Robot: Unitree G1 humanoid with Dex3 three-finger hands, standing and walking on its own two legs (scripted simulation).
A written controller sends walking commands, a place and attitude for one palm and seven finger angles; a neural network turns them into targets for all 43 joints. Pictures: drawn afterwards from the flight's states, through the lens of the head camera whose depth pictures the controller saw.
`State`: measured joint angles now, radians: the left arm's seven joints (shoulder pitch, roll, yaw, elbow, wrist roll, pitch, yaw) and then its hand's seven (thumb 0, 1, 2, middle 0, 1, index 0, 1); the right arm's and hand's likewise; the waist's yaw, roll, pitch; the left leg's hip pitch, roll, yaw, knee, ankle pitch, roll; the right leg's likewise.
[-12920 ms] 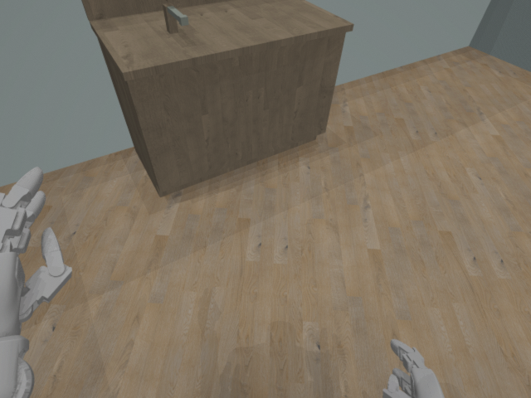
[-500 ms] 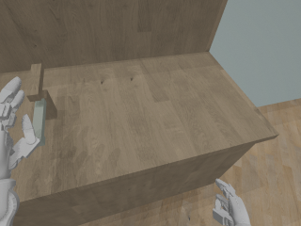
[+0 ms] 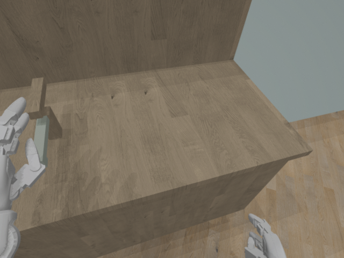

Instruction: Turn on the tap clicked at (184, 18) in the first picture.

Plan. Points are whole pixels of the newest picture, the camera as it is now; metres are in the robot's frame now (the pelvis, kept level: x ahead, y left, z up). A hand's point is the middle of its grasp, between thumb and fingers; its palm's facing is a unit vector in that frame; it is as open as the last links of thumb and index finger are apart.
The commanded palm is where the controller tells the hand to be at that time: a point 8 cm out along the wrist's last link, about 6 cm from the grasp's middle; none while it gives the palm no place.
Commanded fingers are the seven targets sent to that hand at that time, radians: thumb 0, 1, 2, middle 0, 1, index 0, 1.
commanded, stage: shuffle to correct the standing spot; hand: left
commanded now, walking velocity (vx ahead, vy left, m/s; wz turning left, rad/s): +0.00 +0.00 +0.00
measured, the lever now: (38, 161) +0.29 +0.34 +0.04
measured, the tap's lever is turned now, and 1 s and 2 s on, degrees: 0 0 0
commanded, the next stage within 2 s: come to a stop and stand still in 0.42 s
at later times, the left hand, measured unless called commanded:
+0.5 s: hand (27, 188) +0.18 +0.25 +0.16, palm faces +0.34 -0.83 -0.44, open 7.4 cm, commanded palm +0.12 +0.29 +0.17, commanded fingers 0.00 0.90 0.90 -0.20 -0.30 -0.20 -0.30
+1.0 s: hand (20, 214) +0.14 +0.24 +0.15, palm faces +0.30 -0.85 -0.43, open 7.4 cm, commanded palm +0.09 +0.29 +0.17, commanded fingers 0.00 0.90 0.90 -0.20 -0.30 -0.20 -0.30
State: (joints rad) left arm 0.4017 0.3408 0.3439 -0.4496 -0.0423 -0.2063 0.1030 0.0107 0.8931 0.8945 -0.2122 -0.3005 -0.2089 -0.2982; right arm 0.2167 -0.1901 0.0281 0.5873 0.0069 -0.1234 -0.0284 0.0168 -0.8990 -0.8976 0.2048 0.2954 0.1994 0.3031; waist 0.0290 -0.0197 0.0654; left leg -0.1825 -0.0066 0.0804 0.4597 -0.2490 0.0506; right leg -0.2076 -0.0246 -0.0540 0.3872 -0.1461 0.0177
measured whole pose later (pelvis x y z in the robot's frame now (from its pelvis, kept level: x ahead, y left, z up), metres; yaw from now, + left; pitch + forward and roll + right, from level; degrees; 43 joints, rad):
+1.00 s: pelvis -0.08 +0.01 -0.01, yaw -2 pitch -1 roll -2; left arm 0.44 0.39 0.36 -0.45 -0.03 -0.26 0.07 0.01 0.89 0.89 -0.21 -0.30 -0.21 -0.30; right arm 0.22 -0.18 0.03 0.56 0.02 -0.16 0.01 0.02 -0.90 -0.90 0.21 0.30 0.20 0.30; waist 0.00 0.01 0.06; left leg -0.37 0.00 0.11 0.58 -0.23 0.06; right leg -0.26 -0.01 -0.03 0.55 -0.26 0.01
